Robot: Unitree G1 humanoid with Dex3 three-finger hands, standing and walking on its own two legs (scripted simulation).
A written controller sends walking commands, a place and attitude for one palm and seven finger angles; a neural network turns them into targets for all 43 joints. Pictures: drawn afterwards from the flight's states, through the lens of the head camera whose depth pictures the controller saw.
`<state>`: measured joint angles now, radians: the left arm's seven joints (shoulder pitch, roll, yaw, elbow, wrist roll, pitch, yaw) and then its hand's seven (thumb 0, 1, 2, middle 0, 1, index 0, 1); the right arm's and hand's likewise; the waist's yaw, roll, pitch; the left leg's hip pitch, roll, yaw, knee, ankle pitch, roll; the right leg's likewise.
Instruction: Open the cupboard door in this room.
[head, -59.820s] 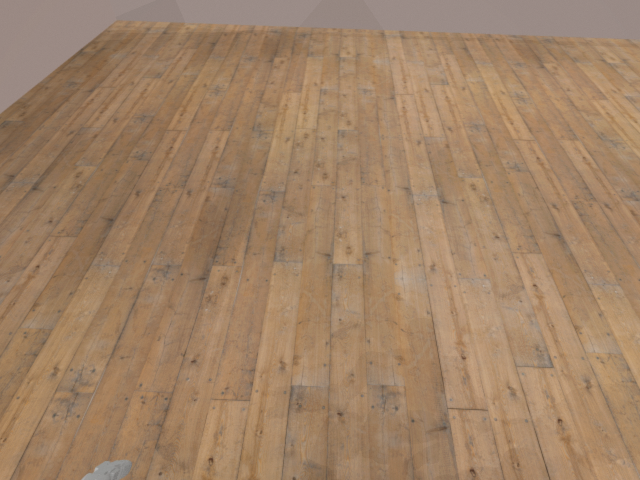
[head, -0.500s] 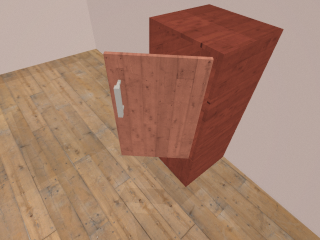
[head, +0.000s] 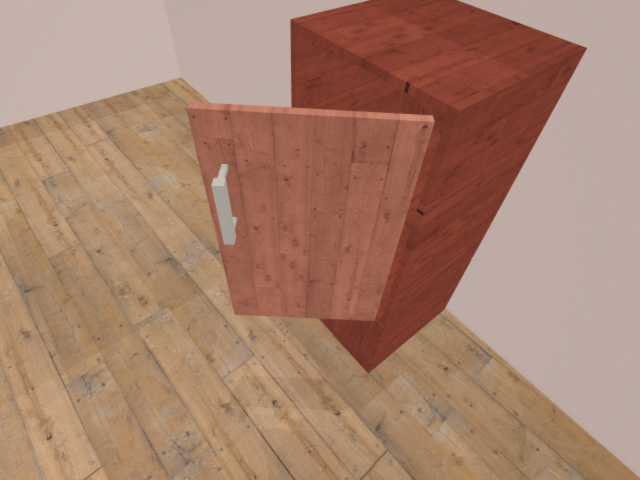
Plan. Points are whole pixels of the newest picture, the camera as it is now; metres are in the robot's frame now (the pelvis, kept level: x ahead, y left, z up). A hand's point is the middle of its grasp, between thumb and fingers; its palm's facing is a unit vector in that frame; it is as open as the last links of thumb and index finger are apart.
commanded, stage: come to a stop and stand still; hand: left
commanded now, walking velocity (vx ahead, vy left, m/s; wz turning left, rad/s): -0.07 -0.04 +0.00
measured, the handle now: (226, 205) +0.54 +0.20 +0.00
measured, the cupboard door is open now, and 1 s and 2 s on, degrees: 49 49 49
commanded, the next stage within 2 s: look again from close up in 1.22 s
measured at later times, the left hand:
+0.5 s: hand out of the picture -0.03 +0.19 -0.16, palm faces -0.01 -0.96 -0.27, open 7.4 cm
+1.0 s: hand out of the picture -0.03 +0.13 -0.17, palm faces +0.00 -0.98 -0.19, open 7.3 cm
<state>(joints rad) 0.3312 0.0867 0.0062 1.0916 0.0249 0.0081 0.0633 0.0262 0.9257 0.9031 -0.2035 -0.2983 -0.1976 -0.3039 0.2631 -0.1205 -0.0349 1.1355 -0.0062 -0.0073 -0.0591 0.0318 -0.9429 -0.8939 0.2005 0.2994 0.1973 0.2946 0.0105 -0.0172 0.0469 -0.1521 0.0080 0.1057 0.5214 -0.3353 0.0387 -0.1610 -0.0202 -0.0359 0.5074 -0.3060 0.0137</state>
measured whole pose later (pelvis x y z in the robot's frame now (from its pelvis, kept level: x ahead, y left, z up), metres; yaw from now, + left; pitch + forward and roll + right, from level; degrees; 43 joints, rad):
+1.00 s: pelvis -0.03 -0.03 +0.01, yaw +0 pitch -1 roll +1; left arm 0.29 0.14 -0.02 1.13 0.01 -0.02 0.03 0.01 0.92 0.90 -0.20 -0.30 -0.20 -0.30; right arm 0.31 -0.13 0.01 1.14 -0.01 -0.02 -0.02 0.00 -0.90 -0.89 0.20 0.30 0.19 0.29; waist 0.00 0.01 0.04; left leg -0.18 0.03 0.10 0.43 -0.24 0.00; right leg -0.22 0.00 -0.04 0.48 -0.25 -0.04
